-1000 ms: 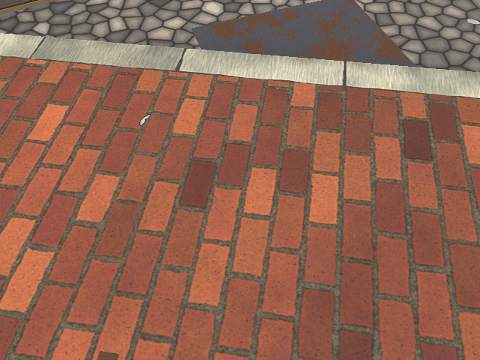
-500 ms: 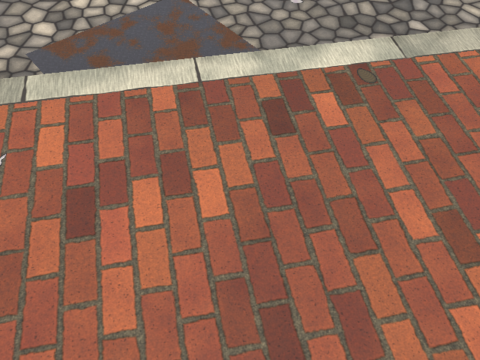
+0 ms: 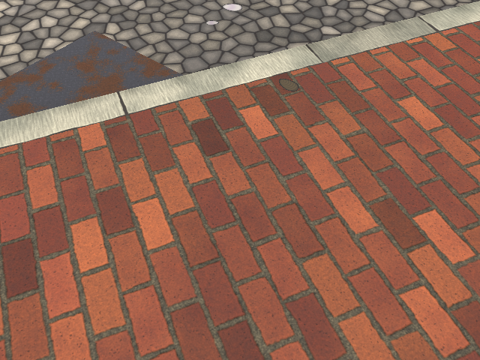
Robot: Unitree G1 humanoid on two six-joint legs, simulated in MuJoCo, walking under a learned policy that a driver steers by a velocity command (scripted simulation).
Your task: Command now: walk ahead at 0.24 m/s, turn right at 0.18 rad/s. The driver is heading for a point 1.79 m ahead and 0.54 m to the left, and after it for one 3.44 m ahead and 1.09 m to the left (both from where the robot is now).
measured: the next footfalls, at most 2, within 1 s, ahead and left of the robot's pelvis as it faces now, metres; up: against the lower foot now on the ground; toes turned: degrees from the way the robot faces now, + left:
left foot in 0.06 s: +0.05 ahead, +0.11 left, +0.00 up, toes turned +0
right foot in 0.54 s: +0.37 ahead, -0.10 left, +0.00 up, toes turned -4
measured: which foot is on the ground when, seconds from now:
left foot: up 0.00-0.04, down 0.06-0.54, up 0.56-1.00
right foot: down 0.00-0.08, up 0.10-0.52, down 0.54-1.00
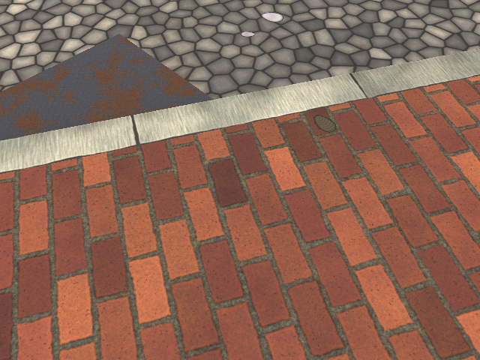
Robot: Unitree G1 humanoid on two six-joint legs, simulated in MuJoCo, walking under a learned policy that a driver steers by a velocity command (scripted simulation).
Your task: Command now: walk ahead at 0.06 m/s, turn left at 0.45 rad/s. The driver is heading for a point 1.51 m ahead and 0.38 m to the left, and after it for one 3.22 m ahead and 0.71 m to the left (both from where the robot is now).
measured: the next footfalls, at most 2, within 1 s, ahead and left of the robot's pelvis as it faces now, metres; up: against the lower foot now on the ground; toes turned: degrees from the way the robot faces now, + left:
left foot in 0.08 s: +0.08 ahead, +0.10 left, +0.00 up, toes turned +7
right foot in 0.58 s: +0.10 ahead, -0.10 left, +0.00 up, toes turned +24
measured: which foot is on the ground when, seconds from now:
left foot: up 0.00-0.06, down 0.08-0.58, up 0.60-0.98, down 1.00-1.00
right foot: down 0.00-0.10, up 0.12-0.56, down 0.58-1.00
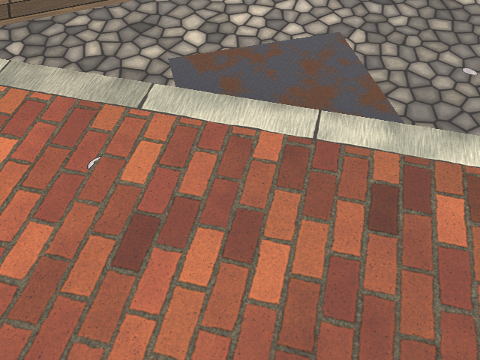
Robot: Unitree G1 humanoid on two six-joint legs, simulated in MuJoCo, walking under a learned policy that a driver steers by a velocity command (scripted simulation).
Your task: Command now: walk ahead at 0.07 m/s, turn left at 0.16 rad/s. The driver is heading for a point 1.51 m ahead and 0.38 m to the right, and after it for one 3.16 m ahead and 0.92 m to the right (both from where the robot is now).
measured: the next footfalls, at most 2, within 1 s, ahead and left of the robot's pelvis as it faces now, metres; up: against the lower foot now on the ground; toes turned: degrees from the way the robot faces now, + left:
right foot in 0.44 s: +0.20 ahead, -0.13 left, +0.00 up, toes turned -3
left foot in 0.96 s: +0.53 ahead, +0.03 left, +0.00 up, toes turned +4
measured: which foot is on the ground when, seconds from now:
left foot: down 0.00-0.44, up 0.46-0.94, down 0.96-1.00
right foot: down 0.00-0.00, up 0.02-0.42, down 0.44-0.96, up 0.98-1.00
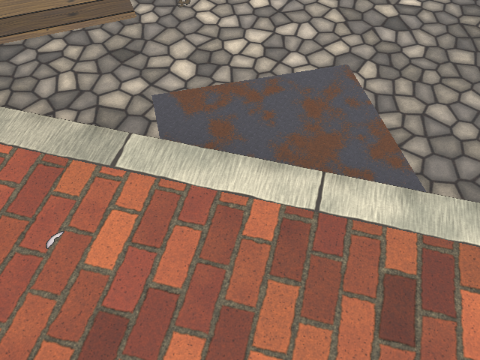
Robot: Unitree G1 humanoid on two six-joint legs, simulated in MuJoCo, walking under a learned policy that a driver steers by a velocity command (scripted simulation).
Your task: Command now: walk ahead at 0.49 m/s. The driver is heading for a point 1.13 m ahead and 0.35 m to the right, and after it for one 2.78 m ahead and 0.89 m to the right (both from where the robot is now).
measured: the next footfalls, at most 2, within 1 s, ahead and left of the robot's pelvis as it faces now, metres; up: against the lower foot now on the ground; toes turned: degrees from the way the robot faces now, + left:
right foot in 0.54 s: +0.45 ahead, -0.09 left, +0.00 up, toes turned -9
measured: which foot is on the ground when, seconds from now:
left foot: down 0.00-0.56, up 0.58-1.00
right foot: up 0.00-0.52, down 0.54-1.00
